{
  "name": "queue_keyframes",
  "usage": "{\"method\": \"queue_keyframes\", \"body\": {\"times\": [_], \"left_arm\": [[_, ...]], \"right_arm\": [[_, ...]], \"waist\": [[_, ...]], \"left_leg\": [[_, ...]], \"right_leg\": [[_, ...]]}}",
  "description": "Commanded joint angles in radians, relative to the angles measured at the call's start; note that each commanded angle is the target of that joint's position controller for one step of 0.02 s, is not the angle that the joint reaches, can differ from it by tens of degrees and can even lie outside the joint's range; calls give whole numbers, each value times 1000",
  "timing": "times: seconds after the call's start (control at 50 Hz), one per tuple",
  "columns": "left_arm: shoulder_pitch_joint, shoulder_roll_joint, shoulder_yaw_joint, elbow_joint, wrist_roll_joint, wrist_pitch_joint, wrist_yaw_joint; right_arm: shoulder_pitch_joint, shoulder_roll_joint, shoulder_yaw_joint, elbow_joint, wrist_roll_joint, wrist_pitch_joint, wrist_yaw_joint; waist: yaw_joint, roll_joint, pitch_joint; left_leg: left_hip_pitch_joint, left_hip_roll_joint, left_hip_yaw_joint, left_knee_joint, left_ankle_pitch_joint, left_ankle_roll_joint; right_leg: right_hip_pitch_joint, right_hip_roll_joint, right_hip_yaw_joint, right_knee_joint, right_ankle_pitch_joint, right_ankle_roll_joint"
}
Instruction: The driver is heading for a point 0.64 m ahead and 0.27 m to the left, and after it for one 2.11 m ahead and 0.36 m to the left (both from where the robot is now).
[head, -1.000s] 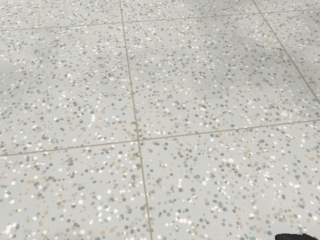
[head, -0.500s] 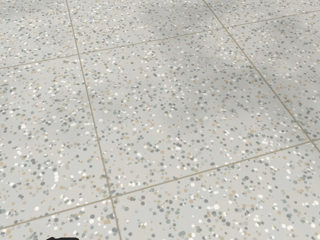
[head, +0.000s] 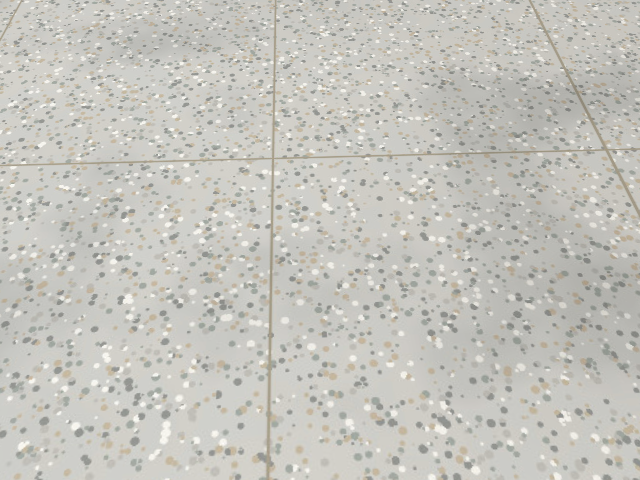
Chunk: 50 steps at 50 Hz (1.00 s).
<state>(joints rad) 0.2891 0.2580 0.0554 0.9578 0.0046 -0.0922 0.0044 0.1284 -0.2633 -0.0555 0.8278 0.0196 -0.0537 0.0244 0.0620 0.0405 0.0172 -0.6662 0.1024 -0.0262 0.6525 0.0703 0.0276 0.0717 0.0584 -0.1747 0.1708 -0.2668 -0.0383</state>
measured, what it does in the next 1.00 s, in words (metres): walks ahead, turning left: left foot, then right foot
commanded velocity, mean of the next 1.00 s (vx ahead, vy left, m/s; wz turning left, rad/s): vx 0.50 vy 0.00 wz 0.56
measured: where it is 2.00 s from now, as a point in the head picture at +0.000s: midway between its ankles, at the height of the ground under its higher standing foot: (191, 242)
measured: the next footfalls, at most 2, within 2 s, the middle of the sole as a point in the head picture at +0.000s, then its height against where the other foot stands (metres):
left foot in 0.12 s outside the picture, level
right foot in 0.60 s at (360, 444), level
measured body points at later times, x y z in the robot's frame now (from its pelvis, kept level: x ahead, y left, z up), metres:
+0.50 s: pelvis +0.29 +0.05 +0.00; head +0.32 +0.08 +0.45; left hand +0.44 +0.35 -0.09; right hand +0.42 -0.22 -0.10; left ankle +0.21 +0.12 -0.74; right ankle +0.52 -0.07 -0.69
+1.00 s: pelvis +0.55 +0.11 +0.00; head +0.58 +0.14 +0.45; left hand +0.41 +0.37 -0.12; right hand +0.86 +0.02 -0.08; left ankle +0.60 +0.33 -0.69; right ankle +0.53 -0.03 -0.74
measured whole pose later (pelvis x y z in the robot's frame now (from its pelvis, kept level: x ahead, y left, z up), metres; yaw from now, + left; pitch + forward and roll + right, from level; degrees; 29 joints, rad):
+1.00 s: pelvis +0.55 +0.11 +0.00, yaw +35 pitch +2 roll -2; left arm 0.32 0.29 0.07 0.86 0.00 -0.08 0.00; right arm 0.13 -0.29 -0.07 0.62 0.02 -0.02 0.03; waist 0.09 0.04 0.04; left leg -0.69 0.11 -0.03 0.76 -0.03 0.01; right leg 0.02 0.00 -0.19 0.24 -0.28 0.00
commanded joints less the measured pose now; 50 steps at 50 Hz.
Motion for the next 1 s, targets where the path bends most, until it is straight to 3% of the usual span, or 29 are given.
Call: {"method": "queue_keyframes", "body": {"times": [0.02, 0.08, 0.1, 0.12, 0.14, 0.16, 0.18, 0.2, 0.22, 0.24, 0.26, 0.3, 0.34, 0.42, 0.48, 0.54, 0.58, 0.6, 0.62, 0.64, 0.66, 0.68, 0.7, 0.72, 0.74, 0.78, 0.86, 0.94, 1.0], "left_arm": [[37, 172, 39, -25, -10, 17, 10], [-3, 212, 51, -47, -15, 44, 25], [-17, 219, 53, -55, -13, 53, 30], [-30, 212, 48, -68, -15, 56, 35], [7, 144, 26, -102, 7, 41, 32], [49, 51, -8, -140, 7, -2, 11], [-58, 146, 14, -157, -27, -40, -9], [-117, 158, 15, -178, -49, -60, -17], [-126, 143, 15, -174, -34, -66, -11], [-126, 158, 26, -166, -12, -58, -4], [-107, 158, 31, -166, -5, -43, -5], [-94, 133, 30, -175, 7, -19, -2], [-153, 114, 24, -202, 13, -9, 3], [-296, 80, 9, -249, 5, -15, -5], [-358, 99, 12, -282, -10, -23, -15], [-348, 140, 25, -292, -13, -38, -26], [-246, 164, 41, -268, -12, -50, -25], [-138, 197, 56, -249, 1, -56, -19], [22, 255, 70, -236, 11, -54, -11], [80, 314, 85, -196, 14, -39, -19], [39, 203, 61, -224, -9, -34, -22], [-2, 148, 46, -235, -10, -26, -17], [-50, 137, 38, -241, 1, -19, -16], [-77, 118, 32, -233, 5, -15, -14], [-86, 112, 28, -228, 11, -16, -11], [-83, 113, 31, -213, 3, -24, -11], [-68, 160, 48, -190, 1, -26, -8], [-55, 183, 52, -175, -4, -12, -2], [10, 203, 56, -147, -18, 2, -3]], "right_arm": [[-148, -47, -2, -127, 2, -15, 24], [-70, -94, -27, -144, 2, -8, 40], [43, -130, -48, -123, 4, -4, 39], [206, -189, -81, -85, 7, -2, 26], [320, -286, -111, -65, 4, 9, 1], [275, -316, -105, -94, 3, -2, 5], [283, -227, -79, -99, -5, -8, 7], [242, -182, -68, -102, -7, -16, 4], [176, -164, -63, -113, -5, -20, 5], [122, -131, -52, -130, -9, -22, 4], [97, -122, -46, -145, -18, -22, 0], [99, -144, -52, -150, -12, -24, -9], [125, -174, -61, -148, -8, -23, -23], [176, -184, -65, -139, -1, -10, -39], [223, -182, -66, -121, 5, -3, -39], [234, -171, -65, -119, 4, 6, -46], [209, -159, -61, -130, 1, 13, -48], [201, -119, -46, -143, -3, 11, -45], [218, -65, -24, -165, -23, 8, -44], [364, -34, -14, -194, 16, -1, -42], [340, -149, -33, -159, 25, 1, -46], [229, -193, -46, -173, 16, 7, -45], [182, -180, -47, -182, 6, 12, -46], [150, -166, -49, -195, -3, 12, -42], [158, -145, -49, -199, 4, 16, -35], [159, -105, -42, -210, 12, 26, -29], [95, -83, -33, -247, 4, 31, -23], [-12, -63, -21, -270, 4, 18, 1], [-101, -46, -11, -303, 5, 15, 18]], "waist": [[20, -71, 79], [-53, -127, -3], [-117, -132, -66], [-202, -99, -149], [-207, 76, -254], [-123, 220, -366], [-183, 105, -342], [-171, 56, -215], [-120, -47, -132], [-88, -50, -88], [-59, -31, -74], [-40, -17, -60], [-50, -12, -34], [-109, 28, -15], [-134, 48, -13], [-116, 70, -19], [-57, 96, -49], [-4, 76, -134], [49, -55, -281], [-32, -425, -362], [-5, -270, -266], [22, -175, -147], [3, -106, -84], [-12, -105, -33], [-34, -133, -22], [-42, -151, -13], [-39, -112, -1], [0, -101, 26], [32, -90, 55]], "left_leg": [[-66, -17, 45, -48, -69, 25], [94, -99, 127, -43, -222, 78], [239, -139, 145, -56, -238, 104], [495, -157, 109, -122, -180, 145], [822, 48, -236, -135, -206, 239], [1058, 248, -799, -304, -305, 424], [1059, 222, -734, -347, -331, 372], [936, 184, -570, -348, -274, 328], [777, 136, -458, -359, -182, 293], [663, 104, -384, -376, -84, 274], [584, 84, -356, -400, -37, 273], [499, 68, -314, -429, 34, 283], [449, 41, -263, -443, 52, 273], [396, -27, -206, -422, -66, 202], [434, -4, -266, -384, -136, 183], [529, 34, -360, -292, -154, 170], [537, 18, -384, -205, -101, 145], [489, -35, -343, -59, -77, 113], [347, -112, -241, 230, -276, 69], [-10, -212, -149, 519, -695, 15], [-116, -125, -177, 635, -645, 2], [-138, -93, -147, 652, -547, -4], [-99, -58, -119, 631, -477, -10], [-81, -31, -117, 586, -432, -12], [-34, -5, -112, 559, -405, -10], [-22, 12, -85, 518, -386, -16], [-81, 28, -73, 377, -258, -36], [-28, 10, -9, 150, -70, -25], [6, -13, 31, 36, -78, -3]], "right_leg": [[47, -330, 42, 10, 499, -114], [90, -340, -1, 210, 948, -80], [62, -324, -17, 368, 1040, -63], [-66, -283, -36, 597, 947, -27], [-390, -197, -46, 940, 485, 21], [-736, 18, 144, 1221, -312, 57], [-848, -49, 291, 1259, -280, 30], [-878, -94, 274, 1204, -197, 6], [-831, -138, 266, 1097, -130, 5], [-766, -165, 261, 1012, -93, 14], [-707, -176, 265, 980, -70, 25], [-673, -175, 246, 896, -40, 61], [-685, -161, 229, 771, 57, 94], [-603, -98, 216, 461, 324, 107], [-567, -71, 232, 369, 362, 96], [-546, -65, 258, 310, 262, 67], [-415, -58, 235, 262, 213, 28], [-225, -112, 269, 268, 212, -14], [43, -293, 451, 285, 163, -72], [296, -487, 939, 170, -83, -229], [237, -473, 942, 131, -279, -199], [116, -429, 765, 123, -240, -153], [-6, -387, 642, 105, -106, -133], [-91, -353, 557, 84, -6, -131], [-147, -328, 483, 60, 53, -123], [-181, -314, 390, 17, 125, -137], [-153, -329, 259, -18, 281, -160], [-132, -296, 110, -18, 346, -124], [-86, -318, 75, -9, 366, -115]]}}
